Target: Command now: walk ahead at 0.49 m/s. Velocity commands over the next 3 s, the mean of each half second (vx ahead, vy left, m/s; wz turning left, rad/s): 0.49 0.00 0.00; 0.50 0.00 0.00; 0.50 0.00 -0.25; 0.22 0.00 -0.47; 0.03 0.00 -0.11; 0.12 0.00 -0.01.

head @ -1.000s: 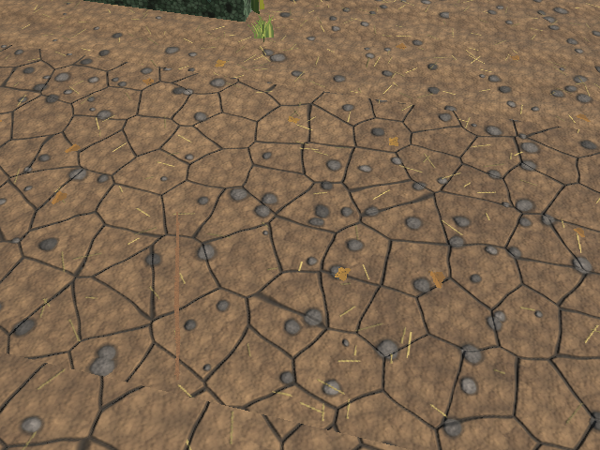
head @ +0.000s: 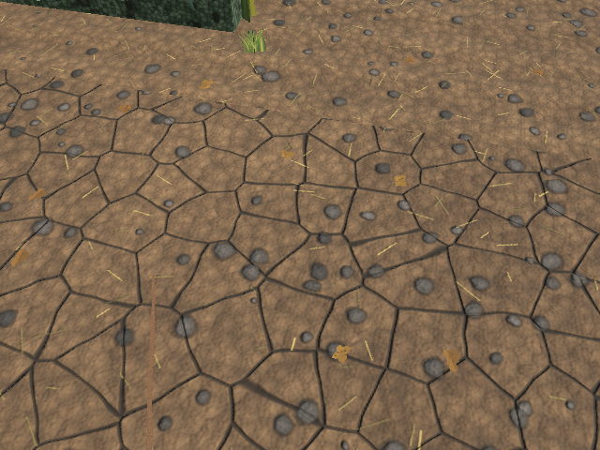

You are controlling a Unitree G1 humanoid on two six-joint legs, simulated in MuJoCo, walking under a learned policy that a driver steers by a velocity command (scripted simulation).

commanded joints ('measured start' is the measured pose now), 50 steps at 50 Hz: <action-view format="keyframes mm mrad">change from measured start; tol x32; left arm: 1 75 81 35 -50 -2 14 15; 20 -479 68 11 -322 9 -14 -122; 29 225 291 59 -58 38 -17 -69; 36 -189 122 4 -124 38 -39 -46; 50 13 199 43 -43 -5 22 3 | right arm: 1 42 -61 -9 -25 -6 -21 2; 29 596 -52 -4 70 42 1 -72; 50 -95 -101 -33 -180 2 16 -29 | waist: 1 13 28 -69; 24 -125 75 53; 29 56 -440 -348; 32 43 -14 -363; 50 -26 -35 -31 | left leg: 1 145 298 -320 -297 196 214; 23 219 273 -184 203 -119 34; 26 237 221 -154 601 134 -7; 27 84 153 -113 915 51 -56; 28 -275 28 -133 1369 -705 -111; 30 -604 48 -296 1541 -653 -117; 40 -246 196 -106 341 161 -103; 50 -105 81 -11 29 82 11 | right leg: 1 -127 -115 51 -65 79 -2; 21 -405 -119 12 -714 759 -3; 27 429 -111 -84 -953 910 -21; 29 997 -306 110 -441 1458 -115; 32 679 -416 493 -932 274 -242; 36 8 -273 213 -1009 403 -168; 50 410 -225 -11 -908 737 -101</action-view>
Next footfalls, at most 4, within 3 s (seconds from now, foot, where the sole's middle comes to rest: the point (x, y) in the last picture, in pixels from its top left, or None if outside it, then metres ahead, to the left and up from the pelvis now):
0.54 right None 0.49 -0.25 -0.94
1.04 left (329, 354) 0.78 -0.03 -0.94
1.62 right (420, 270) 1.05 -0.31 -0.94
2.08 left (354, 232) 1.20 -0.12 -0.94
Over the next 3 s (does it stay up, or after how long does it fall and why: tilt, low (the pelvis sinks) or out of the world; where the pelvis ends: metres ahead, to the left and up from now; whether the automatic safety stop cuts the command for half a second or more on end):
stays up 1.14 -0.20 -0.17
